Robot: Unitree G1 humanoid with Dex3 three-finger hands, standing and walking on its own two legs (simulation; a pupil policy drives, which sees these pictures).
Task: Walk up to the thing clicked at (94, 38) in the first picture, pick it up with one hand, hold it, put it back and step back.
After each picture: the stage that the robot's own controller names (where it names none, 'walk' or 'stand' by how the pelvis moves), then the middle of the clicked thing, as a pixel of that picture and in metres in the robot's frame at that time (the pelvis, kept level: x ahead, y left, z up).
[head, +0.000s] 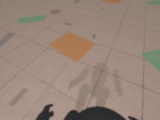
stand; (93, 36) +1.90 -0.05 -0.72
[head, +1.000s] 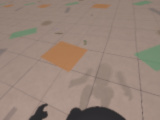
walk; (85, 42) +1.76 +0.27 -0.70
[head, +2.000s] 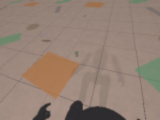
walk; (76, 54) +1.23 +0.38 -0.71
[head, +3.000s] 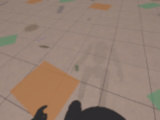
walk; (76, 68) +0.84 +0.28 -0.71
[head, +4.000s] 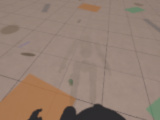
walk; (70, 82) +0.55 +0.23 -0.70
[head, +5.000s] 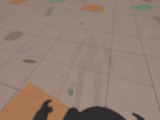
stand; (70, 92) +0.39 +0.26 -0.70
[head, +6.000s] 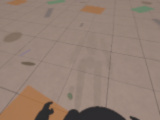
stand; (70, 96) +0.35 +0.25 -0.72
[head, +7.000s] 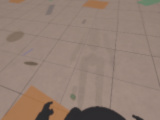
stand; (73, 97) +0.30 +0.23 -0.72
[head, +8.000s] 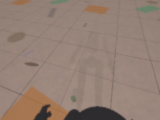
stand; (73, 99) +0.32 +0.20 -0.72
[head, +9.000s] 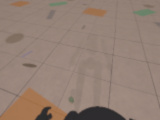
stand; (71, 100) +0.32 +0.22 -0.73
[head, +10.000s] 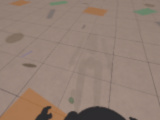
stand; (71, 100) +0.30 +0.22 -0.73
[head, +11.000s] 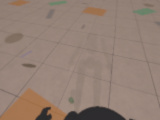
go down; (71, 100) +0.30 +0.22 -0.73
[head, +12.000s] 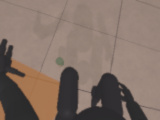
go down; (60, 62) +0.38 +0.26 -0.32
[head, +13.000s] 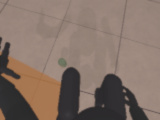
approach; (62, 63) +0.38 +0.27 -0.30
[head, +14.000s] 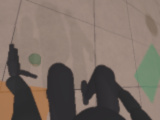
close in; (35, 60) +0.35 +0.30 -0.22
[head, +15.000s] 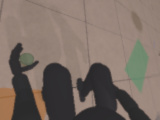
close; (27, 61) +0.35 +0.30 -0.21
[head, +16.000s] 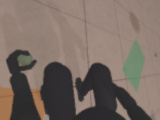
lift; (25, 60) +0.35 +0.30 -0.22
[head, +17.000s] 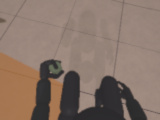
lift; (56, 69) +0.30 +0.24 -0.05
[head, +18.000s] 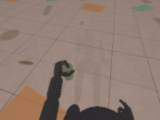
hold; (68, 72) +0.33 +0.17 +0.03
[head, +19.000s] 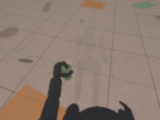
hold; (66, 72) +0.33 +0.18 +0.00
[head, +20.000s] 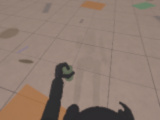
hold; (68, 73) +0.33 +0.17 +0.00
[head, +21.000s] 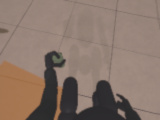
crouch; (59, 60) +0.39 +0.23 -0.09
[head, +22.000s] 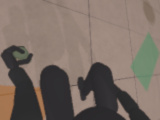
lower; (23, 56) +0.38 +0.31 -0.22
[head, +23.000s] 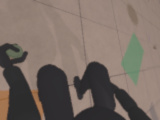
lower; (17, 54) +0.39 +0.32 -0.22
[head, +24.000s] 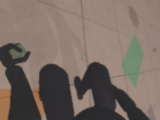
lower; (19, 54) +0.38 +0.32 -0.22
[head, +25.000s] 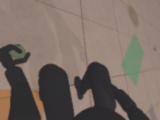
lower; (19, 55) +0.38 +0.32 -0.22
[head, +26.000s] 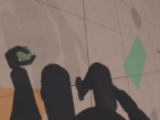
loosen; (25, 56) +0.37 +0.30 -0.22
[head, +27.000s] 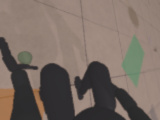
withdraw; (25, 59) +0.37 +0.29 -0.22
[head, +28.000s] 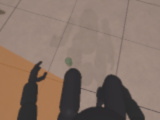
walk; (68, 62) +0.41 +0.23 -0.33
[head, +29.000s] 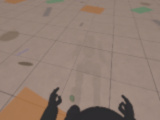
stand; (72, 98) +0.33 +0.19 -0.66
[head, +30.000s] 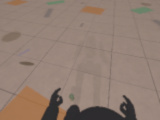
stand; (71, 97) +0.35 +0.20 -0.67
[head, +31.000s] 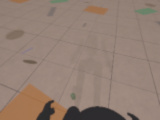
stand; (73, 96) +0.35 +0.19 -0.70
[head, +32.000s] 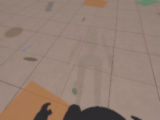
walk; (74, 91) +0.38 +0.19 -0.71
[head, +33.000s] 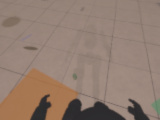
walk; (74, 76) +0.53 +0.21 -0.70
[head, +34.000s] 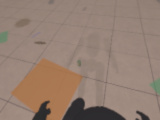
walk; (79, 63) +0.82 +0.24 -0.70
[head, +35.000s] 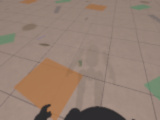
stand; (80, 63) +0.98 +0.20 -0.71
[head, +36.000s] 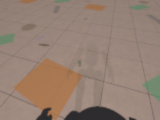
stand; (79, 63) +0.99 +0.21 -0.73
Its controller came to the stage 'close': yes
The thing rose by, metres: 0.71
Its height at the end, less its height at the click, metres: +0.00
